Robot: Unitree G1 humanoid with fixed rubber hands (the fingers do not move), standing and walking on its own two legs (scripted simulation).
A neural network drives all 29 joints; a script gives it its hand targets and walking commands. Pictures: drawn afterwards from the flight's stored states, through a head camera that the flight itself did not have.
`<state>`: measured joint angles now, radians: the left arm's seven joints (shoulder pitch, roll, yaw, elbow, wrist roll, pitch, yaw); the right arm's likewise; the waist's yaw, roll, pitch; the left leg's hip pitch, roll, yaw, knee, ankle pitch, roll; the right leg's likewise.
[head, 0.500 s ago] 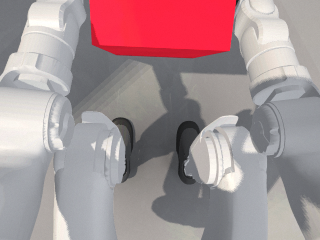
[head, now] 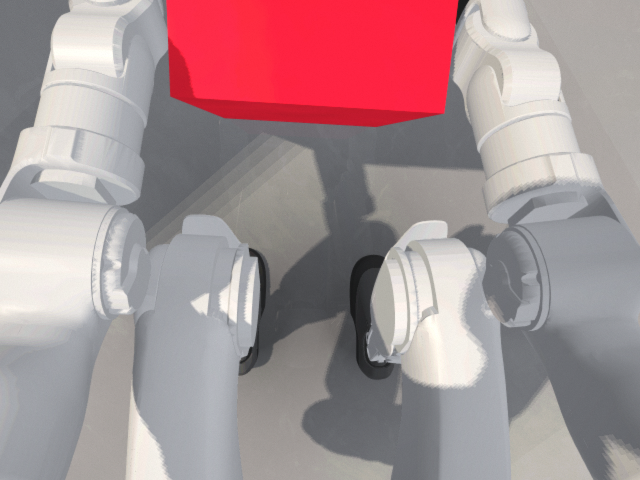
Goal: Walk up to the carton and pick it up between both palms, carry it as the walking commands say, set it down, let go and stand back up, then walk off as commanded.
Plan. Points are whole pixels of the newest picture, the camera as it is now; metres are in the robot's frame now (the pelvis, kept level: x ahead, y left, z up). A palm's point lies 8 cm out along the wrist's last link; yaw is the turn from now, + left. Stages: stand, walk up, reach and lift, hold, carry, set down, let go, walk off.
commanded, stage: reach and lift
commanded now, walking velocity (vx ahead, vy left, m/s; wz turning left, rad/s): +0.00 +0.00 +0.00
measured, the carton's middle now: (309, 12) +0.54 +0.02 -0.20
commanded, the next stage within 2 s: none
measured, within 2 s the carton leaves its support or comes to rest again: neither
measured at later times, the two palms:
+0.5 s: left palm out of the picture +0.55 +0.16 -0.08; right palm out of the picture +0.54 -0.13 -0.08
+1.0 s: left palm out of the picture +0.53 +0.16 -0.01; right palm out of the picture +0.52 -0.13 -0.02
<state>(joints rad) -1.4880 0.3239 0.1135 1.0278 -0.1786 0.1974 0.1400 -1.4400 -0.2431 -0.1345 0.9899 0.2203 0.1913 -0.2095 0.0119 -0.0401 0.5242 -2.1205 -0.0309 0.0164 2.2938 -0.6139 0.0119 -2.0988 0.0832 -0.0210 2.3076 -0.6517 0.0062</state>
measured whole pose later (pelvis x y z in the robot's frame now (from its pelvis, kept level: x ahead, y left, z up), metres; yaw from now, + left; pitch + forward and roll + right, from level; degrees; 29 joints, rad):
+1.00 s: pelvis -0.02 +0.00 +0.09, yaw +1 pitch +24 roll -1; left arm -1.40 0.18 0.33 0.69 0.04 0.37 0.10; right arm -1.33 -0.13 -0.40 0.61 -0.02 0.38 -0.13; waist 0.01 -0.01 0.52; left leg -1.89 -0.06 -0.01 2.00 -0.52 0.00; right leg -1.86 0.07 -0.01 2.00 -0.57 0.01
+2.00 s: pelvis -0.04 +0.00 +0.19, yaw +1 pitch +17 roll -1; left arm -1.27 0.11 0.35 0.58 0.10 0.44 0.08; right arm -1.18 -0.07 -0.41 0.49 -0.07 0.45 -0.10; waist 0.00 -0.01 0.52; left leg -1.50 -0.06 -0.03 1.65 -0.45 0.01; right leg -1.47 0.07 0.01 1.66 -0.48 0.02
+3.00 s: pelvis -0.02 +0.00 +0.30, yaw +1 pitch +8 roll -1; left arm -0.99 0.04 0.33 0.55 0.13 0.43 0.05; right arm -0.90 0.01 -0.37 0.46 -0.09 0.44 -0.10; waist 0.00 -0.02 0.43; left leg -1.00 -0.05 -0.05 1.22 -0.35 0.00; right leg -0.98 0.07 0.03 1.21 -0.38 0.00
